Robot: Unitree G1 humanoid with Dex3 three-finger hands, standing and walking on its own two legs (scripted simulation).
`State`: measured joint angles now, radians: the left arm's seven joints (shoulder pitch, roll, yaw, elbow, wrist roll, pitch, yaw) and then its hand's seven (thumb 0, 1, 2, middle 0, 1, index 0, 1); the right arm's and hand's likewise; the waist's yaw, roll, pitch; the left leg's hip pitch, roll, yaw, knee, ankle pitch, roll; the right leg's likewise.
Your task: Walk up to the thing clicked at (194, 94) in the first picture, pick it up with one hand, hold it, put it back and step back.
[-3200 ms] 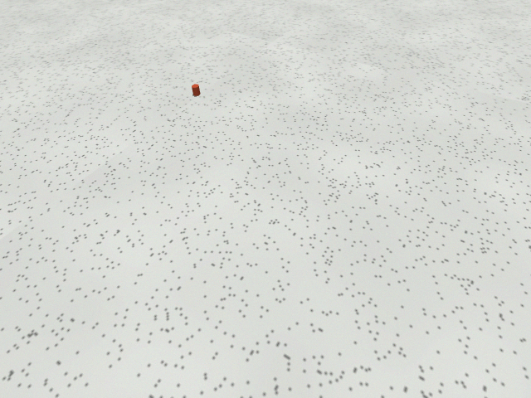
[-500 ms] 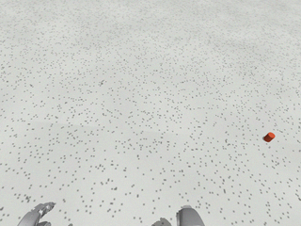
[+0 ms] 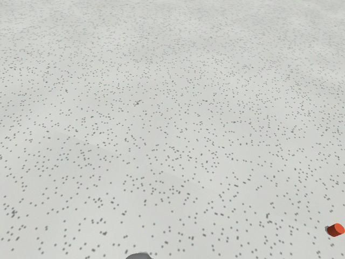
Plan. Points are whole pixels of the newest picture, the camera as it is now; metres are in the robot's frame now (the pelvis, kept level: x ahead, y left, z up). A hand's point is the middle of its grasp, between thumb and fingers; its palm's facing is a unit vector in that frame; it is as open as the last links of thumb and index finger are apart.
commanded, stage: walk up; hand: left
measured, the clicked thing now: (335, 230) +0.46 -0.87 -0.71
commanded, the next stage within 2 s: none
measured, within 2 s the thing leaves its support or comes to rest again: neither
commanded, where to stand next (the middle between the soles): +0.20 -1.23 m, yaw +23 degrees
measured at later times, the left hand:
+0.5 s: hand out of the picture +0.06 +0.01 -0.12, palm faces +0.12 -0.91 -0.39, open 7.4 cm
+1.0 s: hand out of the picture +0.15 -0.19 -0.15, palm faces +0.11 -0.93 -0.34, open 7.4 cm
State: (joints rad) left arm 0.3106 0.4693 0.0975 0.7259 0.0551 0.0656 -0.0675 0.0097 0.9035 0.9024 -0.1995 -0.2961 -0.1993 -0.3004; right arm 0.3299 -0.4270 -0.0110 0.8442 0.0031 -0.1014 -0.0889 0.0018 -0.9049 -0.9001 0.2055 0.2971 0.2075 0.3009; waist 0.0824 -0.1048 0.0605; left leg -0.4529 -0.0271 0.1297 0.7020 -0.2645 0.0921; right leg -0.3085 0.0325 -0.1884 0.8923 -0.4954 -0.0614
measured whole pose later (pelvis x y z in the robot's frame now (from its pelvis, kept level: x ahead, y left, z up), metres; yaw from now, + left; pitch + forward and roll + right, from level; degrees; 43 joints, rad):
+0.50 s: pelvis +0.04 -0.28 +0.01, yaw +8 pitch -1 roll +0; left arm 0.32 0.41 0.07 0.76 0.05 0.08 -0.08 0.01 0.90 0.90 -0.20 -0.30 -0.20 -0.30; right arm 0.32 -0.54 -0.07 0.96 0.01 -0.04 -0.12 0.01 -0.91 -0.90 0.20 0.30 0.20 0.30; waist 0.05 0.01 0.01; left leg -0.63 0.01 -0.03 1.24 -0.46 0.07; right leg -0.38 -0.05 -0.05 0.76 -0.36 -0.01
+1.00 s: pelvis +0.08 -0.50 -0.01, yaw +14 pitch -2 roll +1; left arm 0.19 0.53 0.08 0.68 0.03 0.11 -0.10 0.01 0.90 0.90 -0.20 -0.30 -0.20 -0.30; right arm 0.40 -0.48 -0.03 0.82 -0.03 -0.08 -0.10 0.00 -0.90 -0.90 0.21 0.30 0.21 0.30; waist -0.03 -0.14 0.12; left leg -0.44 0.13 -0.07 0.80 -0.34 0.00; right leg -0.56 -0.10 0.15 1.06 -0.42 0.01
